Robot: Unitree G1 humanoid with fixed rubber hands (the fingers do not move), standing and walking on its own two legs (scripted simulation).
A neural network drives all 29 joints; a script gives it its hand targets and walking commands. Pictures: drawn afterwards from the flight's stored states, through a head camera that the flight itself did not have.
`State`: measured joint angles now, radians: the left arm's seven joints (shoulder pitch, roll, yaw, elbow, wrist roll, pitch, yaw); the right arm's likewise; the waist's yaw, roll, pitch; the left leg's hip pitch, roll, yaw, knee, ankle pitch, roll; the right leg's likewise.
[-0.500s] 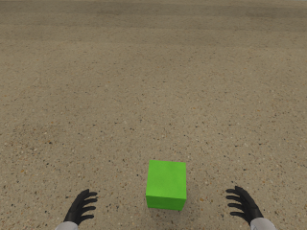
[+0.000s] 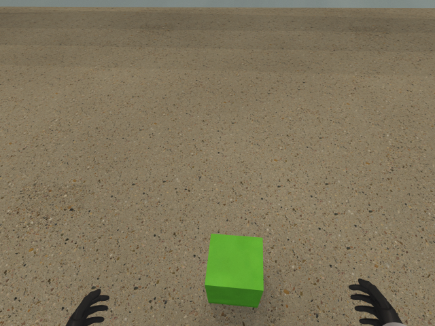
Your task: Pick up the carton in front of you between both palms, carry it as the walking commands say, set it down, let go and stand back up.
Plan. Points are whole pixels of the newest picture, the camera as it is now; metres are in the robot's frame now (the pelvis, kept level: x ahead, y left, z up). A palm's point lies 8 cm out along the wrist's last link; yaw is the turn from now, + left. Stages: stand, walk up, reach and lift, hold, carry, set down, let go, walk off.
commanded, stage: stand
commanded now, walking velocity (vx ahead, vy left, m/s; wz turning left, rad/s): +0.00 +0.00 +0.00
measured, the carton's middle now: (234, 271) +0.43 -0.03 -0.64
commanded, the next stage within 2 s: none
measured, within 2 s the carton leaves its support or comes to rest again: neither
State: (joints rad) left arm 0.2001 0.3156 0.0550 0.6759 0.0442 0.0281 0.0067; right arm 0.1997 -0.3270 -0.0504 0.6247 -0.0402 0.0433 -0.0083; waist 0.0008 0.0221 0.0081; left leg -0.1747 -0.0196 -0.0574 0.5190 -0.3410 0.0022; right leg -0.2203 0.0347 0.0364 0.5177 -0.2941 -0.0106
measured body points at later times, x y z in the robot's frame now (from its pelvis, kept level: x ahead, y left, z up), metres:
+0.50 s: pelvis +0.01 +0.00 +0.00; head +0.01 -0.01 +0.45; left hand +0.13 +0.29 -0.09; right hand +0.14 -0.30 -0.10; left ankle -0.04 +0.12 -0.73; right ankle -0.01 -0.11 -0.73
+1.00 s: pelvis -0.01 +0.00 +0.01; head -0.02 -0.01 +0.46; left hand +0.09 +0.31 -0.10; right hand +0.10 -0.31 -0.10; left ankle -0.04 +0.12 -0.74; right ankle -0.01 -0.11 -0.74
